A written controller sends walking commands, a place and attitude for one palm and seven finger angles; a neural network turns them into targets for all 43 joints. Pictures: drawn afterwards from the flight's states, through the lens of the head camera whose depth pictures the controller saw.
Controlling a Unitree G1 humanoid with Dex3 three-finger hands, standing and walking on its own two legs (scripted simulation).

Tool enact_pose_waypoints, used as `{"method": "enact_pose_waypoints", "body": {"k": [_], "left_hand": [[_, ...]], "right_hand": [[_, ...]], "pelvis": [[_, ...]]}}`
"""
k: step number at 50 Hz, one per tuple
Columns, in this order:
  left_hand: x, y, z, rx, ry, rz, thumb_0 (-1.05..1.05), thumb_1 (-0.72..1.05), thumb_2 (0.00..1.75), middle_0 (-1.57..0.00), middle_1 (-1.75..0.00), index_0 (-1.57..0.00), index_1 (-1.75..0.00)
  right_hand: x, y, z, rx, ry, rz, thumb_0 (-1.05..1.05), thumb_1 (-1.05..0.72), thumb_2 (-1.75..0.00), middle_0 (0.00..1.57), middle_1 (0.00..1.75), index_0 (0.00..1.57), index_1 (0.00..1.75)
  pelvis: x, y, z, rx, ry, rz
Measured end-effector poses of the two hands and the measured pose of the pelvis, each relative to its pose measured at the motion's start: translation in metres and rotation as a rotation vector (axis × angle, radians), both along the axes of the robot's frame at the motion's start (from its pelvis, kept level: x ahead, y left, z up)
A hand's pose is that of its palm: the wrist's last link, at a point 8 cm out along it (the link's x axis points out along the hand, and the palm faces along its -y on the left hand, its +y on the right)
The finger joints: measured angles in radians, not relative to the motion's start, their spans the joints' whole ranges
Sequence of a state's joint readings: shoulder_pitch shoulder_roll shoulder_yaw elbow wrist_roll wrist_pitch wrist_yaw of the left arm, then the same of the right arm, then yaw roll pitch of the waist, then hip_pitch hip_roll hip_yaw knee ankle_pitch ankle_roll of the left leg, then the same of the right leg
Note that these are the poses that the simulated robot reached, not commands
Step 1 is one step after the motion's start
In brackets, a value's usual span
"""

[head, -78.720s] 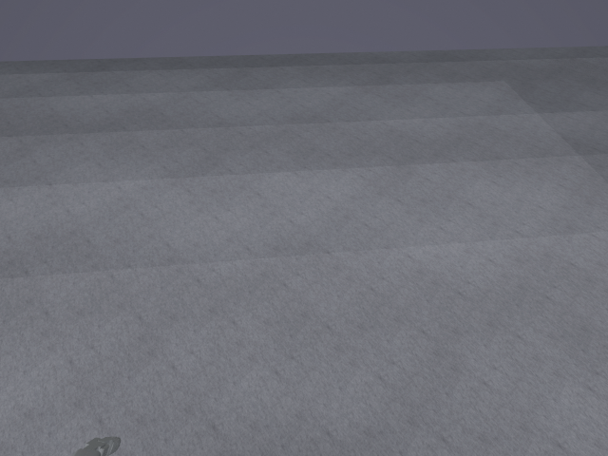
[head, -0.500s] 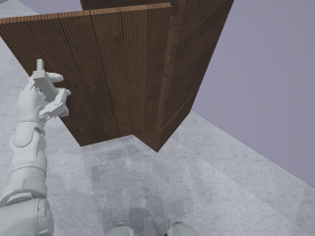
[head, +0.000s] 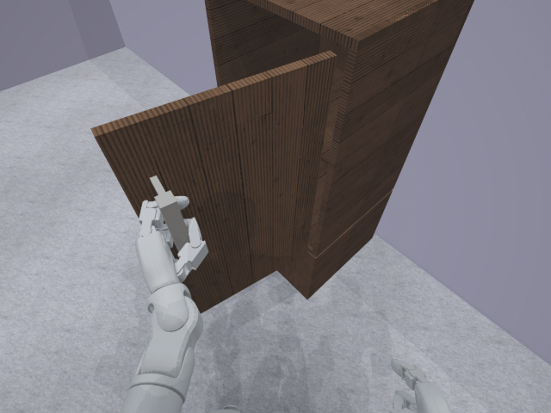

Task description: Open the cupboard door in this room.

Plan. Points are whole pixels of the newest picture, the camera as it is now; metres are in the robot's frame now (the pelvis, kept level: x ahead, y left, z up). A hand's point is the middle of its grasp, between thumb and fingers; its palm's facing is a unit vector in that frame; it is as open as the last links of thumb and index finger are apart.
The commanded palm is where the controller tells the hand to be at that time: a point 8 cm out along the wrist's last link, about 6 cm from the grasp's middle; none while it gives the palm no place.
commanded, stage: pull the door open along its arc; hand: left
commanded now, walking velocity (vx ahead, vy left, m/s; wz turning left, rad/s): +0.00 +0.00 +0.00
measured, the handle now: (173, 222) +0.38 +0.18 +0.05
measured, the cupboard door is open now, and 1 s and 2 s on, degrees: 79 95 98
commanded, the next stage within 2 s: open thumb and fingers to let go in 0.22 s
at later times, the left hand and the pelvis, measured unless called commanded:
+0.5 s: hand (239, 279) +0.29 +0.07 +0.05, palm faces +0.43 -0.90 -0.03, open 6.5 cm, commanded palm +0.24 +0.11 +0.05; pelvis +0.00 -0.03 +0.00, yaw +2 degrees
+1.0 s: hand (236, 283) +0.28 +0.07 +0.05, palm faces +0.42 -0.91 -0.01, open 14.3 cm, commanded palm +0.24 +0.11 +0.05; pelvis -0.01 -0.02 +0.00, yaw +2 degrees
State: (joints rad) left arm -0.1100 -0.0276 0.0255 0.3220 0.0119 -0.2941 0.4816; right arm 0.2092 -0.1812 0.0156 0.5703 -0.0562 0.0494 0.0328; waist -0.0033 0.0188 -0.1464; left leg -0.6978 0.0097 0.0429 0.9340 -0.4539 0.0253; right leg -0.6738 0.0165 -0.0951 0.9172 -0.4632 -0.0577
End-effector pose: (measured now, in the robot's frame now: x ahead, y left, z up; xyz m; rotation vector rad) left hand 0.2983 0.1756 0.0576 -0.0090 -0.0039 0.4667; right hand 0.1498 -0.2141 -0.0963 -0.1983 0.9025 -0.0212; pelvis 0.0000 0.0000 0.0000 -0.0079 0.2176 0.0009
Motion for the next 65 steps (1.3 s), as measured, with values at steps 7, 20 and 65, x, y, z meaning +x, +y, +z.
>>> {"method": "enact_pose_waypoints", "body": {"k": [7, 20, 65], "left_hand": [[-0.023, -0.025, 0.001, -0.006, 0.014, -0.011, 0.01, 0.69, 0.74, -0.32, -1.33, -0.34, -1.33], [-0.053, -0.069, 0.002, 0.014, 0.028, -0.03, 0.0, 0.66, 0.75, -0.33, -1.33, -0.35, -1.33], [-0.06, -0.062, -0.004, 0.029, 0.025, -0.123, -0.01, -0.5, 0.3, -0.29, -0.51, -0.27, -0.54]], "right_hand": [[-0.005, -0.014, 0.0, -0.005, -0.004, 0.001, 0.01, -0.91, -0.89, 0.2, 0.3, 0.2, 0.3], [0.005, -0.03, 0.002, -0.018, -0.061, 0.015, 0.01, -0.91, -0.9, 0.2, 0.3, 0.2, 0.3], [0.0, -0.006, 0.0, 0.005, -0.099, 0.03, 0.01, -0.91, -0.89, 0.2, 0.3, 0.2, 0.3]], "pelvis": [[-0.001, -0.01, 0.002, 0.009, -0.021, 0.009], [-0.001, -0.027, 0.001, 0.026, -0.031, 0.025], [-0.019, -0.013, -0.005, 0.015, -0.042, 0.027]]}}
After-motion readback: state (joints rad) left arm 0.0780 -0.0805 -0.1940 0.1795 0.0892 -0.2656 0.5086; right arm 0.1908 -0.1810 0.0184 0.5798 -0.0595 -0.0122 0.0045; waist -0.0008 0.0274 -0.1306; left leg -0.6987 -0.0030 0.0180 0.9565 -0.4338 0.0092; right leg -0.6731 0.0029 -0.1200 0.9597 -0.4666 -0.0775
